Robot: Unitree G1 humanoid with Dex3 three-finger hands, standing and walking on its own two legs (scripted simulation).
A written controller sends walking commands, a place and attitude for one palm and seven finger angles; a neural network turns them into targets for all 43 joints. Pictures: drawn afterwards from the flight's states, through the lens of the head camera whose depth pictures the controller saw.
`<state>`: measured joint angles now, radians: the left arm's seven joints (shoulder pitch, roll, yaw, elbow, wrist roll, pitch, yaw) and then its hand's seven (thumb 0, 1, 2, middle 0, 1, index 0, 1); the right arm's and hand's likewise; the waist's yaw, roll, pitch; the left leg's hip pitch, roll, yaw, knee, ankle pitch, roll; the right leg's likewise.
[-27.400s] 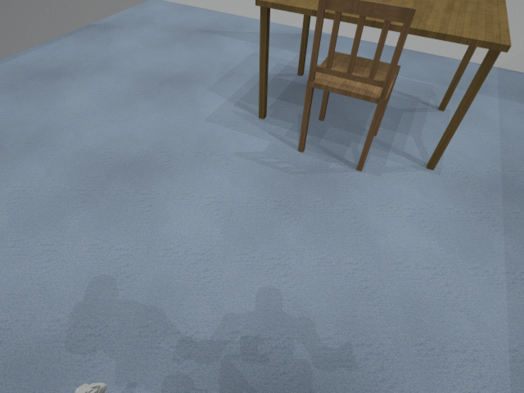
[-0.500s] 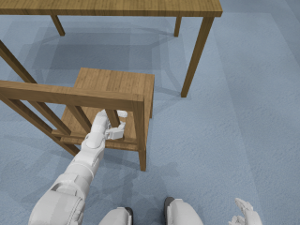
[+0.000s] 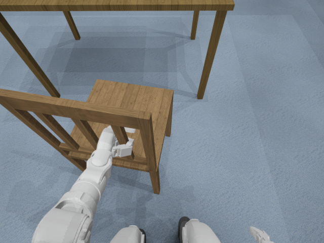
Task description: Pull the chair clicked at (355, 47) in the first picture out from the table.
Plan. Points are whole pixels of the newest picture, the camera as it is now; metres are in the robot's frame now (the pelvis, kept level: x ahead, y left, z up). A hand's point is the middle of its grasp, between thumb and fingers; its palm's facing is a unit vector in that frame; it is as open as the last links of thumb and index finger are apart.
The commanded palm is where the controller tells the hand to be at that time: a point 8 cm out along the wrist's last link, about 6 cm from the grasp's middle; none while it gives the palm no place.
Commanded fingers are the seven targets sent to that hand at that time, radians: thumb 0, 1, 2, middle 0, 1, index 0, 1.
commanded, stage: step backward, pulling the chair out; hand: left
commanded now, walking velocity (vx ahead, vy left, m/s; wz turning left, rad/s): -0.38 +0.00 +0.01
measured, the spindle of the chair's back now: (91, 137) +0.40 +0.23 -0.09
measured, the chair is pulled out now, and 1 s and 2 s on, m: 0.46 0.64 0.64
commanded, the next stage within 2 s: stop walking, hand still on the chair in 0.18 s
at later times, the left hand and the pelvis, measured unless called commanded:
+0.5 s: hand (122, 191) +0.24 +0.11 -0.06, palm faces -0.07 -0.98 -0.18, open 5.9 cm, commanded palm +0.23 +0.16 -0.04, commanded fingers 0.00 0.90 0.90 -0.50 -1.45 -0.50 -1.45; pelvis -0.08 -0.01 +0.01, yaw -1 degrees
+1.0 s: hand (127, 213) +0.18 +0.09 -0.06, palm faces -0.11 -0.98 -0.17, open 5.8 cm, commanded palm +0.18 +0.15 -0.04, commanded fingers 0.00 0.90 0.90 -0.50 -1.45 -0.50 -1.45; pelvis -0.08 +0.00 +0.01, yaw -1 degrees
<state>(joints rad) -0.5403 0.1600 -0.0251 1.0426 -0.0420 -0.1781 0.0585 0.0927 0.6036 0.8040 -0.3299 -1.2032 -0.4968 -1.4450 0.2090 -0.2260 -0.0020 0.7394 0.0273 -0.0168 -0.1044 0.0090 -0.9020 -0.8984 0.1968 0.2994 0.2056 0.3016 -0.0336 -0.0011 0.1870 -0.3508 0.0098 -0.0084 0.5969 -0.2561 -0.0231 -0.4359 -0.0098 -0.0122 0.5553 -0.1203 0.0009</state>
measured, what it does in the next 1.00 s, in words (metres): steps on the spot: left foot, then right foot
